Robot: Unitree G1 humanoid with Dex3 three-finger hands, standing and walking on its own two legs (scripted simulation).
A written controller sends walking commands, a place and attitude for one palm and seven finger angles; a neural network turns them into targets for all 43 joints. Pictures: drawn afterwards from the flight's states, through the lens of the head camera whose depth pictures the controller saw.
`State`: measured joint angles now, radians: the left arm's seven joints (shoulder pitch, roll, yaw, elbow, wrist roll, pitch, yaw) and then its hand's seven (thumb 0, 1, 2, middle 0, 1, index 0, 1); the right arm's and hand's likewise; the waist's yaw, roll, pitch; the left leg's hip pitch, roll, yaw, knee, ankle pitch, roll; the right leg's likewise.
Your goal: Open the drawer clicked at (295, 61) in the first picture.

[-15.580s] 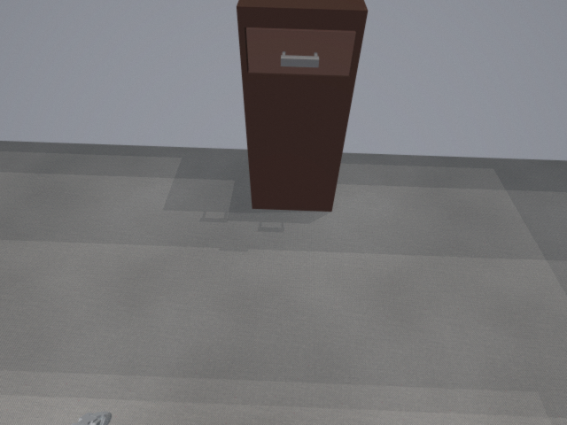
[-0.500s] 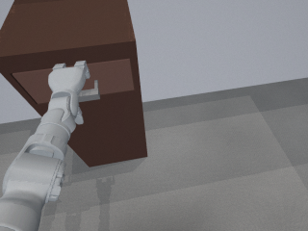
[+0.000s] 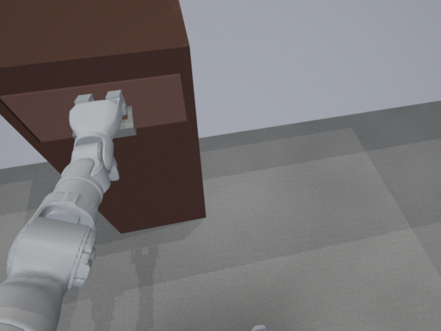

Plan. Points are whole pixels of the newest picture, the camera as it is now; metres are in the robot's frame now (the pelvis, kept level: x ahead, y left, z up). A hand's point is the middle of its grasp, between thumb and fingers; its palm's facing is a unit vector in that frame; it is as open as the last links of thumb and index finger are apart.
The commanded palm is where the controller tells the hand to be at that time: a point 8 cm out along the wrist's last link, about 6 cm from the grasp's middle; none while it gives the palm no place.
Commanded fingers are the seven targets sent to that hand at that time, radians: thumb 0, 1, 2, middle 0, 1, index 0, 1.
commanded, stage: lower the fingers behind the handle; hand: left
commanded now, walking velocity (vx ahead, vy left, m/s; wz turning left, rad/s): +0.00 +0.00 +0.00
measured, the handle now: (105, 122) +0.54 +0.21 +0.02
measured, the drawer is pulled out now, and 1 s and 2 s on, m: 0.00 0.00 0.00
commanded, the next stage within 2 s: close the thumb around the handle in 1.00 s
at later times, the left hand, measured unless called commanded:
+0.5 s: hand (111, 148) +0.48 +0.20 +0.00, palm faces -0.04 -0.02 -1.00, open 13.8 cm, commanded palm +0.47 +0.19 +0.05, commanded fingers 0.00 -0.50 0.30 -0.30 -1.20 -0.30 -1.20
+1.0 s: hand (112, 148) +0.48 +0.20 +0.00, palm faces -0.04 -0.01 -1.00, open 13.8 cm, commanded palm +0.47 +0.19 +0.05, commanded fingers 0.00 -0.50 0.30 -0.30 -1.20 -0.30 -1.20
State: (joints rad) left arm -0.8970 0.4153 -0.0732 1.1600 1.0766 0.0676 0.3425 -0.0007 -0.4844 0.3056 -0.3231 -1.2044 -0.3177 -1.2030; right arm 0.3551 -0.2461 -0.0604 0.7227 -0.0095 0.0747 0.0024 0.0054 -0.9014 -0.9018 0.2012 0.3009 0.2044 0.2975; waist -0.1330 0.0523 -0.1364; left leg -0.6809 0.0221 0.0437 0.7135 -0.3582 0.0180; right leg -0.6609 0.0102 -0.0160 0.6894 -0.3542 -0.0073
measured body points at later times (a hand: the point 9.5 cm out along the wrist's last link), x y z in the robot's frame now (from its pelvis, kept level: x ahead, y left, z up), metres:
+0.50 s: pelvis -0.01 +0.01 -0.01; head +0.10 +0.00 +0.42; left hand +0.48 +0.19 +0.05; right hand -0.02 -0.26 -0.14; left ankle -0.02 +0.11 -0.71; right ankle -0.03 -0.12 -0.71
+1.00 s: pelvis -0.01 +0.01 -0.02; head +0.09 +0.00 +0.42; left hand +0.48 +0.19 +0.05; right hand -0.02 -0.26 -0.15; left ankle -0.02 +0.11 -0.71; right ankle -0.03 -0.12 -0.71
